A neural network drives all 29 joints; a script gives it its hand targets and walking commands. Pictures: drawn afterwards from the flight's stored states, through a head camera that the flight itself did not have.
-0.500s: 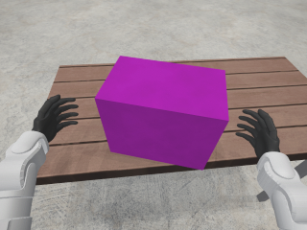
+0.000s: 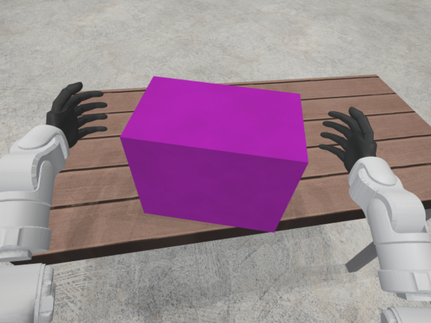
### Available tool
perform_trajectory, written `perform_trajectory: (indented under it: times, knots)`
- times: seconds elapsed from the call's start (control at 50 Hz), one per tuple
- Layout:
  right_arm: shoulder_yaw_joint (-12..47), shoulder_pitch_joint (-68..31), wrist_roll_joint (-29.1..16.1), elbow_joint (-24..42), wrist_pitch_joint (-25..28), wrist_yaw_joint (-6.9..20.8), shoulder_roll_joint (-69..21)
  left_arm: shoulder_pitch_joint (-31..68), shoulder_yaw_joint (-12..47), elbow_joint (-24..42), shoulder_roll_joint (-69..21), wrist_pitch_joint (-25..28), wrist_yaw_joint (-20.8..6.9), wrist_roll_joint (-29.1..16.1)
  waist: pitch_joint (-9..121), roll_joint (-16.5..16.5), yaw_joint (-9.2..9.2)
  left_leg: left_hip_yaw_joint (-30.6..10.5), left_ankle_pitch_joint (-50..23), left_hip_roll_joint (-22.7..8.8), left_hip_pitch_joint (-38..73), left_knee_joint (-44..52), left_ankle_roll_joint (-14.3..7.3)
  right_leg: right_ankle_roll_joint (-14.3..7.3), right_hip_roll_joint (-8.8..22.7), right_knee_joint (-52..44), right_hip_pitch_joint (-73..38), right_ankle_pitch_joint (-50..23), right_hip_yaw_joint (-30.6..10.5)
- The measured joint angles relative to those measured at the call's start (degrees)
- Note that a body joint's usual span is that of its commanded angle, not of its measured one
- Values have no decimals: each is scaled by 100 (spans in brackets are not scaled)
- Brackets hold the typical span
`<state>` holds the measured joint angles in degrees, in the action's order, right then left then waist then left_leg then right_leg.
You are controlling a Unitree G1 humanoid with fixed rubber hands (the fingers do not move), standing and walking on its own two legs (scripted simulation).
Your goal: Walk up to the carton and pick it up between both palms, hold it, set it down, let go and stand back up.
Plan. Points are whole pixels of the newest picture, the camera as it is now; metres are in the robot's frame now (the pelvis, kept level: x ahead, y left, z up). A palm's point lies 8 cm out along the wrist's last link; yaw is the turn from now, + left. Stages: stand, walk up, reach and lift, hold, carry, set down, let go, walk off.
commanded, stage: reach and lift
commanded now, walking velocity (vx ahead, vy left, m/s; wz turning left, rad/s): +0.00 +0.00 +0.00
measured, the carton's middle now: (216, 157) +0.42 -0.03 +0.06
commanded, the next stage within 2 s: none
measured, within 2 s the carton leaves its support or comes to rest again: neither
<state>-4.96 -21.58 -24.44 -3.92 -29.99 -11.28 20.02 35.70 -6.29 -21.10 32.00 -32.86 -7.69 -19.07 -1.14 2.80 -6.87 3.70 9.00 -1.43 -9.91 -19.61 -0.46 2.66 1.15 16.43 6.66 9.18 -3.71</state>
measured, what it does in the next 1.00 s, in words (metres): stands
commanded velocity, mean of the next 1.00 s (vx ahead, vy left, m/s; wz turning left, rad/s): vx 0.00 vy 0.00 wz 0.00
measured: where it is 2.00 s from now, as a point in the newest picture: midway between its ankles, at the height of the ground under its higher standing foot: outside the picture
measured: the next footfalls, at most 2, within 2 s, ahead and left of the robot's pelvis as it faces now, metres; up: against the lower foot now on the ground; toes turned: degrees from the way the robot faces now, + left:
none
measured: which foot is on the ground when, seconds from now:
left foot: down 0.00-1.00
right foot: down 0.00-1.00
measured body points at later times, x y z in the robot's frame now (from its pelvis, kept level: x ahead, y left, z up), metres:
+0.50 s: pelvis +0.00 -0.01 +0.00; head +0.02 +0.03 +0.45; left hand +0.48 +0.22 +0.21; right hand +0.39 -0.27 +0.19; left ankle +0.02 +0.11 -0.75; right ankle +0.00 -0.15 -0.75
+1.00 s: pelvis -0.01 +0.00 +0.00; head +0.03 +0.02 +0.44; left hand +0.47 +0.21 +0.13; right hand +0.39 -0.26 +0.12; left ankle +0.02 +0.11 -0.75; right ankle +0.00 -0.15 -0.75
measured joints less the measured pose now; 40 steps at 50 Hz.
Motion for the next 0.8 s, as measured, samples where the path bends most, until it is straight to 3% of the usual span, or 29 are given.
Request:
perform_trajectory:
  times: [0.28,0.46,0.64,0.8]
  knots:
    - [57,-1254,-58,-1411,172,132,88,1204,490,-1303,285,243,65,-113,199,12,-187,-150,-29,-9,-319,-66,27,-32,-21,-21,230,-31,135]
    - [242,-1911,-195,-2208,357,127,212,1902,762,-2128,459,425,-45,-111,244,43,-330,-220,-23,-40,-418,-90,54,-57,-57,-107,262,-73,195]
    - [448,-2405,-300,-2863,573,226,215,2379,1073,-2806,481,745,-15,-233,425,36,-436,-265,-28,-44,-674,-156,65,-68,-68,-31,514,-63,231]
    - [526,-2334,-50,-3333,998,226,-5,2357,1105,-3475,291,1319,-135,-21,371,11,-425,-281,-39,-33,-685,-177,59,-64,-61,13,536,-62,240]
